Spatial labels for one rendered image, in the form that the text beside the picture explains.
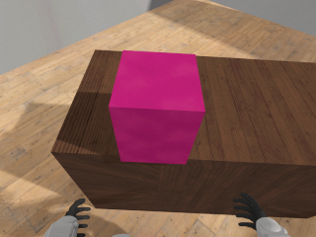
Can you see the right robot hand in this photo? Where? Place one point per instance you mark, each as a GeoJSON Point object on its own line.
{"type": "Point", "coordinates": [253, 208]}

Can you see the robot right forearm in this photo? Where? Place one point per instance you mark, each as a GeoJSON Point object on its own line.
{"type": "Point", "coordinates": [267, 227]}

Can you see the robot left forearm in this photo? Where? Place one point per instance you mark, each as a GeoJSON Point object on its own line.
{"type": "Point", "coordinates": [66, 226]}

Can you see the carton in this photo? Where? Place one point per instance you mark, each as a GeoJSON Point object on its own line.
{"type": "Point", "coordinates": [156, 106]}

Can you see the pedestal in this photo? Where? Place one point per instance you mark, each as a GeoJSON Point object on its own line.
{"type": "Point", "coordinates": [257, 137]}

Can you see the left robot hand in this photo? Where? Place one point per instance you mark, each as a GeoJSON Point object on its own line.
{"type": "Point", "coordinates": [74, 209]}

